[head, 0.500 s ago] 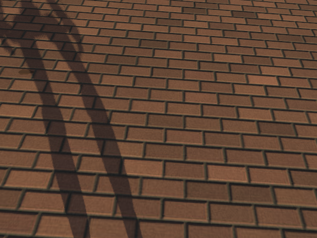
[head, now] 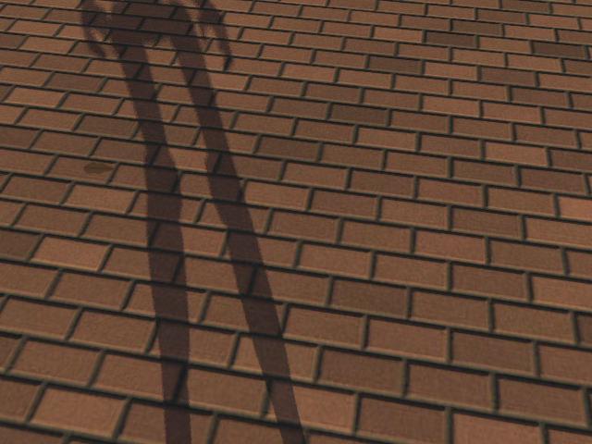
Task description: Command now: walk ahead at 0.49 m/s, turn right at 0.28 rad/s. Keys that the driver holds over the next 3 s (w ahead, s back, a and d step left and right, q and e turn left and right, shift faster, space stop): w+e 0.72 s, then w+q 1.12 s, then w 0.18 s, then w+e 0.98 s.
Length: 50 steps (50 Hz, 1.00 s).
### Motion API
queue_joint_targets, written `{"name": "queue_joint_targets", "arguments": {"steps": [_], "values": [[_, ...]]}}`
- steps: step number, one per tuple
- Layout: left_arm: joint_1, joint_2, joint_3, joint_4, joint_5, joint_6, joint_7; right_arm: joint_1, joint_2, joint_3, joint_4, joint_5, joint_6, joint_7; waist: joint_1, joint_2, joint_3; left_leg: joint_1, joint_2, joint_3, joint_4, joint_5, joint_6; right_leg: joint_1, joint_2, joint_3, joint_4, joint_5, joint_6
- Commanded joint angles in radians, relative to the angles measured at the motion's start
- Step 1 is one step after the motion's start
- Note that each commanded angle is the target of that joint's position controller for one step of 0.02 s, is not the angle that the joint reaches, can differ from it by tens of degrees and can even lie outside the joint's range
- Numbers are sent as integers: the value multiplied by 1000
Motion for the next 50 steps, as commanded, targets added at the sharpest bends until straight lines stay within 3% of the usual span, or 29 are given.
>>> {"name": "queue_joint_targets", "arguments": {"steps": [1,3,6,8,11,14,16,17,18,19,20,21,22,23,25,30,34,37,39,41,42,43,44,45,46,47,48,49,50], "values": [[-1,85,12,-69,2,-6,2,1,-94,-27,-95,-17,-22,-9,-36,-33,-57,-213,106,-37,-85,55,-16,179,-270,400,-246,57,-200],[34,113,19,-63,-8,-5,13,-29,-78,-22,-117,-24,-11,-18,-34,-60,-39,-203,101,-4,-203,78,-52,109,-252,336,-259,118,-210],[94,149,32,-57,-15,4,33,-178,-57,-9,-167,-24,-7,-23,11,-67,-13,-163,72,17,-457,262,-83,40,-214,278,-258,101,-176],[133,156,35,-52,-22,14,39,-250,-52,-5,-187,-15,-12,-18,39,-87,-17,-93,32,26,-589,377,-93,18,-190,263,-234,75,-147],[185,146,34,-44,-29,28,43,-313,-76,-11,-217,2,-16,-11,60,-103,-25,-42,6,5,-678,399,-101,65,-211,325,-182,8,-128],[173,153,39,-57,-26,43,51,-306,-124,-29,-231,7,-30,-4,28,-124,-33,23,2,-15,-762,298,-76,144,-238,419,-91,-34,-105],[140,114,28,-79,-18,48,51,-150,-165,-52,-197,0,-39,-11,-56,-124,-104,246,46,-22,-815,250,-22,105,-178,397,71,2,-59],[130,48,5,-103,-3,43,46,16,-225,-69,-179,-11,-39,-20,-123,-18,-235,491,222,-177,-809,190,47,-18,-111,299,356,-108,-20],[260,-9,-13,-135,-30,30,43,94,-299,-89,-151,-19,-19,-17,-66,310,-340,760,434,-593,-879,24,203,-344,4,158,629,-460,27],[265,96,5,-117,-47,31,47,76,-207,-74,-160,-10,-15,-10,-74,239,-279,718,452,-693,-915,-138,202,-476,-84,173,791,-457,38],[176,149,22,-123,-40,38,47,39,-143,-58,-171,-4,-14,-10,-91,124,-162,606,406,-543,-924,-93,160,-501,-117,171,843,-359,44],[135,138,24,-130,-29,45,48,-15,-127,-49,-177,-7,-11,-6,-70,48,-100,491,356,-406,-944,38,134,-464,-149,148,837,-280,56],[106,124,27,-142,-18,48,45,-52,-108,-44,-173,-9,-8,-3,-50,44,-54,409,314,-316,-971,128,124,-446,-173,142,798,-228,64],[102,107,29,-151,-20,55,38,-70,-99,-40,-167,-16,-7,-2,-29,70,-34,347,282,-235,-999,184,111,-408,-199,132,775,-197,66],[92,71,24,-167,-24,66,29,-68,-104,-45,-150,-13,-14,3,-20,86,-27,298,253,-129,-1038,279,119,-386,-212,99,758,-154,75],[-3,54,19,-227,-19,69,16,-39,-158,-64,-111,-11,-14,-2,-30,43,-16,329,263,27,-1061,460,133,-438,-222,96,569,21,91],[-141,39,9,-275,-16,60,-9,-6,-189,-66,-87,-3,0,-10,-77,35,18,350,255,135,-1054,448,104,-390,-206,26,360,162,72],[-225,32,4,-321,-21,59,-25,54,-205,-68,-56,12,15,-8,-100,30,48,405,285,154,-1036,454,95,-375,-191,-5,273,102,44],[-244,35,4,-342,-20,55,-30,86,-215,-67,-29,25,27,-2,-83,36,58,440,308,144,-1003,551,99,-329,-158,-29,222,-10,9],[-154,86,28,-329,-11,51,-25,72,-250,-70,-16,34,40,-4,1,75,-7,459,302,152,-860,872,88,-147,-99,-76,157,-87,-33],[6,131,53,-280,-8,48,-17,60,-245,-62,-9,37,45,-6,93,67,-96,405,263,183,-684,965,65,87,-66,-101,87,0,-63],[178,203,81,-237,3,52,2,61,-211,-45,-23,25,39,-7,165,28,-220,182,217,190,-422,751,27,423,-178,26,132,76,-105],[232,312,96,-227,18,52,15,177,-67,2,-57,4,20,8,88,-242,-383,-229,38,158,-16,-98,-40,779,-506,538,75,-22,-264],[267,230,76,-234,18,47,17,124,-160,-21,-33,33,-5,12,150,-170,-483,-286,6,-64,130,-256,-34,747,-552,716,-48,-35,-277],[208,189,58,-218,17,41,14,31,-205,-41,-75,62,-7,12,131,-148,-301,-365,51,-60,148,-188,-30,620,-510,518,-63,31,-219],[139,153,48,-212,7,36,11,-12,-184,-36,-88,52,-4,6,88,-111,-199,-353,101,-29,81,-99,-30,478,-459,373,-82,93,-179],[77,114,39,-209,7,30,6,-24,-171,-39,-83,30,5,0,49,-95,-137,-319,130,-18,28,-38,-38,361,-417,282,-116,122,-155],[36,81,31,-209,10,19,2,12,-163,-45,-69,25,25,-3,9,-113,-111,-250,154,-27,0,15,-40,274,-383,207,-159,132,-136],[17,73,34,-201,12,8,0,47,-138,-43,-57,28,43,-3,-14,-119,-103,-200,158,-28,-9,52,-44,219,-376,171,-201,121,-135]]}}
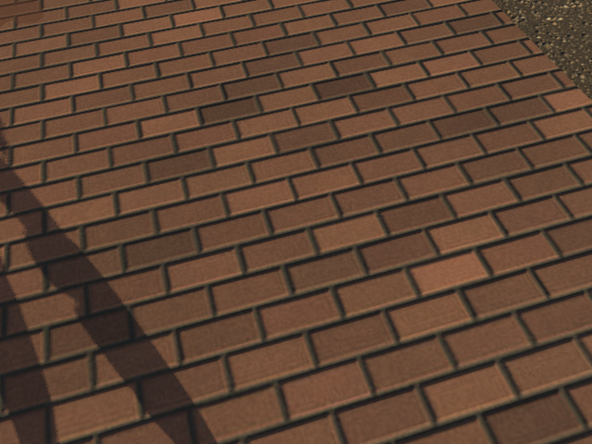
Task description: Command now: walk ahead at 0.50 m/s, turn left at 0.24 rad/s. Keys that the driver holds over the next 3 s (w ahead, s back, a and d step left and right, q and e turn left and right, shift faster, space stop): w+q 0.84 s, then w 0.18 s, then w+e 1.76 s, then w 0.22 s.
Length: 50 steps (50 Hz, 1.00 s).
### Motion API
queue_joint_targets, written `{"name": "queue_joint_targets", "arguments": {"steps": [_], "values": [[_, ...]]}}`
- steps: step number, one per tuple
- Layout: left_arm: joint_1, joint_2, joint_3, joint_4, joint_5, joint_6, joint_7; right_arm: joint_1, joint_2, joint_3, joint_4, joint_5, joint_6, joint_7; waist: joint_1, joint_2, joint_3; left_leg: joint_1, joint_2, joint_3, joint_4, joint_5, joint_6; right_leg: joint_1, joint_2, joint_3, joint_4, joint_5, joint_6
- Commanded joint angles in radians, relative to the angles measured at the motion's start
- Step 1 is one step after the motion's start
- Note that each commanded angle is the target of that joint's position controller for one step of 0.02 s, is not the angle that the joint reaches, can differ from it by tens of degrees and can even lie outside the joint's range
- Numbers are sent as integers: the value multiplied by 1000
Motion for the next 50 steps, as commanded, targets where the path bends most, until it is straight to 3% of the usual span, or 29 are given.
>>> {"name": "queue_joint_targets", "arguments": {"steps": [1,3,6,10,15,16,18,19,20,21,22,23,24,25,26,27,29,31,36,39,41,43,44,45,46,47,48,49,50], "values": [[42,92,38,-14,3,-40,0,43,-62,-26,-54,-1,19,-7,7,-111,-93,-152,72,-57,7,108,-6,197,-277,240,-314,223,-171],[38,105,45,13,8,-52,7,16,-45,-27,-65,-2,35,-10,-3,-92,-43,-193,72,-74,-34,166,-14,166,-273,162,-354,262,-162],[67,113,51,50,13,-51,25,-52,-38,-29,-91,-8,36,-9,12,-86,-4,-280,61,-94,-156,304,-21,209,-260,69,-371,282,-143],[88,146,59,78,6,-41,39,-173,-14,-17,-131,-16,28,17,55,-71,37,-277,48,-25,-377,452,-7,253,-257,-27,-385,273,-115],[156,180,71,123,-15,-9,47,-310,-7,-8,-214,-14,26,48,103,-64,80,-335,33,56,-513,359,35,417,-309,-79,-323,345,-98],[154,188,73,127,-19,-1,48,-317,-11,-10,-228,-13,27,54,96,-72,75,-319,20,77,-528,315,49,440,-315,-91,-292,414,-89],[130,218,80,123,-24,12,54,-277,-39,-26,-241,-12,31,60,54,-109,17,-199,-43,142,-535,217,87,461,-312,-120,-172,738,-65],[116,233,82,119,-27,20,58,-204,-65,-41,-232,-10,35,59,8,-128,-35,-94,-86,170,-533,170,110,457,-304,-131,-57,892,-52],[94,241,82,115,-33,27,61,-66,-109,-67,-203,-7,36,53,-74,-119,-107,100,-134,183,-590,200,143,402,-275,-153,132,936,-28],[95,224,72,104,-28,22,65,97,-184,-105,-163,-10,43,34,-152,-63,-194,396,-117,88,-640,251,188,208,-232,-155,403,736,18],[186,70,26,51,13,-2,51,110,-309,-128,-157,-4,42,19,-48,227,-256,751,156,-440,-688,169,357,-270,-48,-112,790,-213,88],[125,102,19,32,-16,-49,38,132,-261,-107,-194,-16,24,24,-83,148,-432,851,270,-817,-872,50,444,-407,33,157,945,-411,82],[9,161,35,0,-54,-71,28,111,-190,-88,-187,-26,13,29,-112,75,-313,793,242,-682,-903,102,377,-498,-23,203,935,-323,54],[-12,149,28,-9,-50,-81,30,52,-157,-78,-192,-18,6,29,-69,21,-212,648,202,-546,-896,181,339,-484,-67,196,846,-235,35],[-12,151,32,4,-22,-81,39,-24,-120,-67,-207,-16,5,28,-21,-31,-143,496,159,-442,-900,284,308,-421,-102,190,758,-186,38],[10,166,42,9,-7,-70,41,-71,-92,-56,-227,-27,4,23,18,-13,-124,392,132,-378,-919,373,297,-342,-126,196,703,-151,43],[34,153,45,10,4,-43,38,-92,-99,-57,-242,-28,2,16,48,-7,-103,290,102,-327,-955,453,300,-280,-130,182,627,-121,68],[3,124,36,-2,11,-27,41,-69,-126,-63,-234,-24,-1,4,47,-11,-77,217,78,-264,-970,515,295,-273,-117,158,528,-62,99],[-187,84,15,-47,3,-29,31,-1,-144,-68,-213,-14,14,-19,-26,48,-41,165,3,-199,-947,374,219,-209,-44,140,151,240,123],[-253,106,20,-71,-11,-41,18,43,-149,-70,-197,-8,22,-21,-53,66,-38,208,31,-267,-905,303,206,-175,-17,155,54,261,114],[-254,133,30,-76,-13,-51,10,52,-140,-69,-194,-7,28,-24,-44,76,-42,267,54,-333,-850,274,194,-157,-9,174,4,206,95],[-195,152,42,-64,-16,-62,7,32,-137,-69,-197,-12,33,-28,-8,109,-52,303,70,-371,-794,303,177,-94,-10,165,-21,136,64],[-117,162,51,-41,-11,-67,9,20,-116,-62,-201,-14,35,-27,32,113,-80,301,44,-357,-734,365,158,9,-4,142,-63,147,39],[-11,192,64,-23,5,-73,14,19,-71,-45,-209,-21,31,-23,81,87,-169,260,-5,-305,-578,402,125,195,-70,187,-53,147,-7],[134,253,78,-10,17,-72,18,74,-16,-25,-222,-40,26,-23,106,-68,-312,81,-96,-213,-283,173,77,483,-251,406,-26,125,-94],[218,299,94,49,10,-57,5,204,-1,-17,-223,1,17,-24,60,-403,-365,-249,-185,-131,-9,-223,22,688,-412,872,-170,-165,-237],[191,202,72,33,-16,-55,2,153,-102,-34,-200,10,16,-26,91,-246,-253,-358,-121,-176,98,-176,17,620,-397,891,-220,-386,-212],[137,155,56,26,-17,-47,7,29,-135,-42,-220,0,17,-24,107,-147,-130,-379,-89,-147,110,-84,19,495,-357,732,-227,-339,-172],[92,141,46,19,-4,-41,7,-35,-122,-39,-235,-17,17,-24,90,-78,-71,-346,-58,-116,80,-20,19,375,-315,619,-242,-213,-158]]}}
Over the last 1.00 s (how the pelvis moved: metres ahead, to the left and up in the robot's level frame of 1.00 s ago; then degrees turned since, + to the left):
0.49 -0.12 0.00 -25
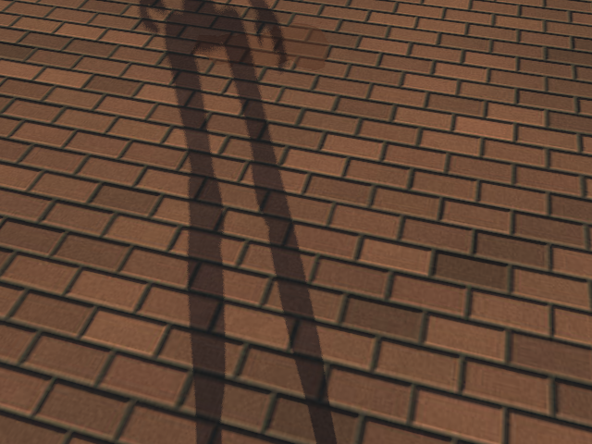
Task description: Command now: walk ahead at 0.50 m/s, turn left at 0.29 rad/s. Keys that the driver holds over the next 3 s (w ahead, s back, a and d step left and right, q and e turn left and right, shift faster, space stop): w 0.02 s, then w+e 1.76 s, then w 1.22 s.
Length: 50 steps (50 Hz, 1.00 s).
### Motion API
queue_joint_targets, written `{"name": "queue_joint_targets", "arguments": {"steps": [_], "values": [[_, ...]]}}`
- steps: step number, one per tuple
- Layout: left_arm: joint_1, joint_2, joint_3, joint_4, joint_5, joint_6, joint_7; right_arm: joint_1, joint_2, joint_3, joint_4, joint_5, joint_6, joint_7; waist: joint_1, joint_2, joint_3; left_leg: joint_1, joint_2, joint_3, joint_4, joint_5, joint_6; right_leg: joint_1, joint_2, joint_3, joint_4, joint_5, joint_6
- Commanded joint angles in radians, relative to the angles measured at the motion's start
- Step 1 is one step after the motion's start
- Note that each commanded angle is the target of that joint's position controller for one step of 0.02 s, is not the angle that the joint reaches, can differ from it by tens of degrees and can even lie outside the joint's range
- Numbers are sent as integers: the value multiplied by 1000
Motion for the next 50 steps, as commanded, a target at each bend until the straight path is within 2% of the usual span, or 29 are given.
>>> {"name": "queue_joint_targets", "arguments": {"steps": [1,2,4,7,9,14,16,17,18,19,20,21,22,23,25,29,33,36,39,41,42,43,44,45,46,47,48,49,50], "values": [[116,103,27,-12,5,9,5,-94,-114,-25,-112,-20,-27,3,69,-75,2,-430,123,2,110,122,-5,353,-319,448,-286,-133,-185],[108,93,19,-8,10,8,5,-90,-96,-23,-117,-22,-30,8,43,-103,3,-378,152,24,60,149,-5,301,-283,394,-305,-54,-179],[123,93,16,7,-2,7,5,-82,-61,-15,-116,-25,-35,12,30,-132,-8,-342,159,66,-24,155,-19,268,-250,336,-326,66,-198],[152,147,31,25,-18,15,16,-175,-27,4,-148,-35,-46,13,48,-114,3,-326,158,101,-239,234,-48,243,-238,273,-348,173,-213],[174,167,36,37,-23,26,23,-241,-14,13,-156,-30,-54,19,69,-113,7,-258,134,113,-387,347,-62,211,-213,225,-344,183,-194],[261,176,37,68,-35,50,29,-352,-50,2,-182,-11,-71,37,98,-128,11,-131,84,106,-574,441,-66,227,-232,269,-284,122,-165],[253,185,40,67,-36,58,35,-320,-76,-11,-177,-8,-80,37,59,-139,1,-33,81,105,-640,422,-44,230,-240,304,-232,87,-138],[249,173,36,65,-33,61,37,-259,-94,-22,-158,-11,-81,33,24,-135,-24,73,80,114,-671,411,-24,208,-215,296,-176,105,-116],[238,140,26,56,-25,59,36,-156,-130,-40,-139,-22,-83,23,-31,-120,-84,241,128,82,-676,395,8,147,-160,262,-42,130,-83],[222,69,1,24,-1,53,36,17,-202,-59,-122,-39,-80,11,-103,17,-229,495,329,-105,-659,379,73,-9,-85,177,269,-70,-39],[338,21,-15,-10,-28,37,37,66,-262,-72,-96,-45,-62,17,-48,314,-317,683,524,-497,-752,187,217,-311,-6,87,549,-427,0],[312,118,8,13,-48,38,41,52,-173,-55,-92,-34,-60,21,-66,203,-235,615,498,-541,-800,16,220,-413,-64,136,689,-391,9],[235,155,21,3,-47,44,39,9,-117,-37,-94,-27,-61,20,-69,128,-123,512,455,-387,-813,49,183,-437,-95,133,718,-300,8],[208,143,23,4,-39,52,39,-52,-88,-26,-95,-32,-62,23,-39,77,-72,410,406,-273,-838,152,159,-399,-123,118,706,-226,16],[184,113,26,-8,-30,69,32,-121,-54,-17,-82,-40,-65,27,7,92,0,266,348,-118,-896,299,142,-340,-163,115,647,-146,26],[134,66,17,-45,-24,91,22,-128,-88,-35,-47,-37,-82,21,27,53,24,208,346,44,-954,493,159,-336,-176,103,558,-38,50],[31,50,5,-78,-23,86,0,-113,-129,-47,-14,-34,-75,11,-1,30,42,222,326,184,-963,540,137,-302,-168,66,331,156,44],[-69,50,-1,-117,-22,84,-18,-75,-161,-55,11,-22,-64,7,-34,18,68,261,340,243,-958,529,118,-275,-154,21,207,195,21],[-128,70,4,-157,-24,87,-31,-45,-188,-65,35,-6,-48,7,-40,23,85,350,368,279,-910,596,93,-272,-136,-16,139,109,-18],[-100,98,19,-168,-19,92,-34,-47,-219,-73,38,1,-34,3,-5,51,44,387,368,318,-791,895,71,-172,-79,-74,120,2,-58],[-21,127,37,-154,-18,96,-32,-52,-232,-76,38,5,-26,0,45,60,-11,382,354,342,-658,1054,57,-53,-33,-106,104,-30,-84],[143,176,67,-110,-21,99,-23,-57,-219,-69,34,7,-20,-4,133,39,-95,305,317,376,-448,1090,27,180,16,-118,47,22,-120],[309,264,102,-73,-25,110,-1,-34,-173,-49,15,-21,-24,-8,193,-77,-191,49,273,380,-128,772,-22,496,-97,86,31,47,-181],[259,372,108,-89,-32,98,2,58,-33,0,-48,-54,-52,9,58,-327,-294,-382,67,257,208,-121,-79,787,-346,678,-94,-154,-373],[293,278,83,-114,-27,84,-3,-62,-125,-14,-52,-15,-87,21,150,-191,-372,-480,78,61,291,-118,-59,803,-381,816,-224,-264,-371],[259,227,66,-101,-19,71,-6,-148,-163,-24,-79,17,-101,26,151,-146,-220,-545,116,69,266,-17,-38,698,-354,674,-237,-182,-322],[201,202,58,-105,-21,65,-4,-156,-148,-18,-76,2,-108,18,105,-68,-143,-501,158,70,182,70,-30,552,-312,561,-232,-82,-290],[133,171,48,-117,-17,66,-2,-150,-150,-23,-65,-25,-106,10,62,-48,-90,-429,186,71,99,117,-38,416,-273,466,-238,30,-266],[96,153,40,-134,-4,65,3,-129,-155,-28,-61,-33,-95,10,26,-74,-76,-356,203,62,59,151,-44,325,-248,419,-259,109,-261]]}}
Over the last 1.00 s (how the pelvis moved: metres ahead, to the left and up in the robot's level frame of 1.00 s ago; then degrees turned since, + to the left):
0.54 0.13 -0.01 32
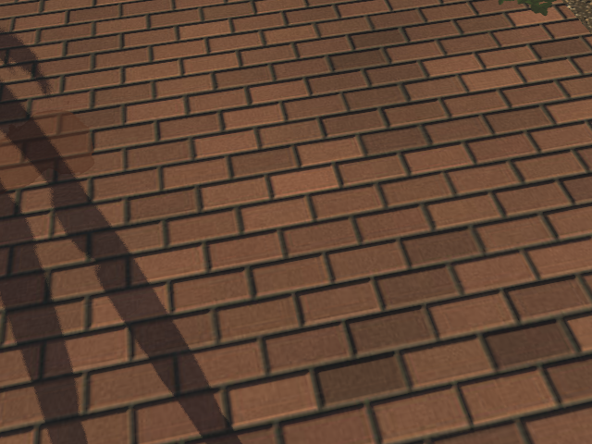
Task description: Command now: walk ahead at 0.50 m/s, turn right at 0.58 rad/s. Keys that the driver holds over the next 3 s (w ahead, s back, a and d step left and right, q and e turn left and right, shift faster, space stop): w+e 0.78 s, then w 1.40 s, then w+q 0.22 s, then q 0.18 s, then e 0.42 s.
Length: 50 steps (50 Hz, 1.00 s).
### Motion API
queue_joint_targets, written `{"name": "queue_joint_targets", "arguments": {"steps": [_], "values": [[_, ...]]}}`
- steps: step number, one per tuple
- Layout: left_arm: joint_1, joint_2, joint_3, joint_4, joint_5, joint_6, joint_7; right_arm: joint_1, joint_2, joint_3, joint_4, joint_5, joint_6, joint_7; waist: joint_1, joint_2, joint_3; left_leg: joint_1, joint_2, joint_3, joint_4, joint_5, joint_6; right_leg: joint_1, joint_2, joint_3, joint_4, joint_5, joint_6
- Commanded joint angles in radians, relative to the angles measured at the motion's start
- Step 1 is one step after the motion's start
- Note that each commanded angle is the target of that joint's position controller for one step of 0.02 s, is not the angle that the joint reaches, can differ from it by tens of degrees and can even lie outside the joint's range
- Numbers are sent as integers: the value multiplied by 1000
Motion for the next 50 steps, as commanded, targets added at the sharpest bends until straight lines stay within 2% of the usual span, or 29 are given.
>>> {"name": "queue_joint_targets", "arguments": {"steps": [1,4,9,11,14,16,17,18,19,20,21,22,23,24,25,27,30,35,39,41,42,43,44,45,46,47,48,49,50], "values": [[14,120,34,-77,15,-21,13,-6,-133,-35,-89,-20,-14,-5,-4,-58,-133,-237,63,-66,-62,95,-5,275,-261,404,-300,163,-204],[39,142,40,-55,8,-28,30,-42,-92,-24,-99,-30,8,-7,-7,-45,-98,-223,42,-38,-193,180,-47,175,-228,318,-324,271,-208],[116,159,45,-15,-6,-17,50,-234,-48,-2,-142,-20,1,8,67,-79,-58,-148,-29,-31,-555,473,-60,134,-163,265,-305,150,-136],[152,165,48,4,-11,-13,52,-285,-59,-3,-158,-9,-6,17,86,-86,-51,-116,-49,-39,-620,497,-53,153,-181,306,-285,106,-129],[173,154,47,19,-13,-4,56,-294,-94,-17,-167,-4,-17,28,78,-104,-53,-90,-60,-67,-695,423,-27,241,-212,394,-205,77,-112],[157,153,49,18,-10,3,58,-235,-113,-29,-155,-1,-25,27,42,-138,-64,-7,-66,-57,-722,337,4,265,-216,436,-143,114,-93],[144,131,42,12,-8,5,57,-151,-128,-41,-134,-5,-29,21,-4,-136,-100,116,-67,-39,-764,342,29,249,-180,421,-72,159,-69],[135,80,22,-2,0,2,52,-26,-166,-56,-120,-22,-34,13,-64,-92,-212,343,35,-120,-741,329,84,172,-127,366,129,135,-34],[228,17,3,-24,-4,-4,53,107,-249,-76,-106,-39,-28,6,-63,118,-369,709,261,-450,-758,226,209,-116,6,226,467,-154,41],[283,55,0,-37,-24,-12,55,147,-231,-76,-76,-17,-15,17,-45,329,-405,787,380,-795,-863,-47,289,-347,-4,185,677,-426,66],[218,146,23,-19,-30,-8,55,92,-141,-53,-95,-6,-9,14,-65,184,-259,667,342,-700,-901,-172,249,-412,-66,203,758,-344,77],[132,164,30,-32,-19,-1,54,45,-105,-41,-101,-9,0,9,-67,107,-158,540,297,-536,-908,-96,207,-407,-100,161,763,-264,81],[92,150,31,-43,-8,2,52,2,-85,-32,-98,-16,6,8,-46,71,-91,422,251,-422,-934,22,192,-377,-128,147,722,-207,85],[79,135,34,-47,-5,6,47,-22,-65,-25,-91,-21,5,6,-24,84,-57,349,215,-335,-959,109,180,-344,-157,145,677,-167,84],[90,112,32,-47,-11,12,42,-34,-63,-24,-85,-24,3,5,-8,107,-45,297,192,-266,-986,161,173,-302,-173,133,653,-144,84],[85,73,24,-54,-13,21,39,-29,-73,-30,-67,-17,-7,6,-2,105,-39,269,185,-176,-1022,256,190,-298,-184,112,619,-107,92],[36,57,17,-75,-7,22,36,-14,-110,-42,-39,-18,-11,4,-6,68,-35,301,199,-79,-1044,384,208,-345,-195,112,511,-3,108],[-105,30,3,-103,-7,4,5,15,-146,-47,-6,-10,7,-3,-57,48,-6,345,173,91,-1042,468,170,-289,-177,34,230,214,93],[-193,36,3,-147,-12,4,-19,64,-183,-57,26,10,29,-3,-73,49,26,450,212,143,-1007,551,148,-274,-156,-17,110,148,54],[-173,56,14,-157,-4,6,-21,76,-207,-63,37,22,40,-5,-39,69,-5,485,223,167,-913,838,138,-177,-102,-56,78,36,14],[-114,81,27,-147,1,9,-18,76,-223,-66,40,26,46,-7,6,85,-50,492,220,182,-812,1003,130,-78,-64,-79,64,-10,-11],[29,120,52,-109,1,11,-11,65,-219,-62,42,28,52,-10,93,70,-127,444,196,213,-639,1073,108,128,-24,-93,-1,40,-45],[199,177,81,-59,-1,18,6,75,-182,-44,38,14,47,-13,171,27,-215,254,160,225,-406,911,75,427,-54,-14,-11,95,-80],[241,296,96,-44,-4,17,22,158,-48,2,-12,-30,30,0,91,-240,-316,-192,6,214,-14,61,9,798,-340,481,-33,36,-228],[267,248,77,-68,-5,3,17,135,-92,3,-3,-4,-1,12,126,-200,-502,-295,-70,-12,170,-201,2,848,-466,829,-199,-78,-327],[225,190,58,-54,5,-9,10,22,-163,-20,-33,41,-13,19,147,-124,-358,-383,-15,-50,192,-126,13,755,-424,663,-221,-49,-266],[168,166,49,-48,2,-16,9,-25,-146,-12,-50,42,-21,18,115,-98,-239,-383,29,-36,121,-44,28,605,-377,515,-226,13,-224],[99,132,37,-48,4,-20,10,-38,-137,-12,-40,19,-20,11,74,-48,-167,-339,65,-30,43,19,25,464,-336,415,-241,102,-191],[56,100,25,-54,14,-25,10,-18,-141,-18,-30,7,-10,9,37,-61,-136,-269,88,-37,-8,63,21,363,-305,348,-270,190,-179]]}}
Over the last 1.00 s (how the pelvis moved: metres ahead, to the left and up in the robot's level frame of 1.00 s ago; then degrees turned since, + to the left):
0.48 -0.09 0.00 -28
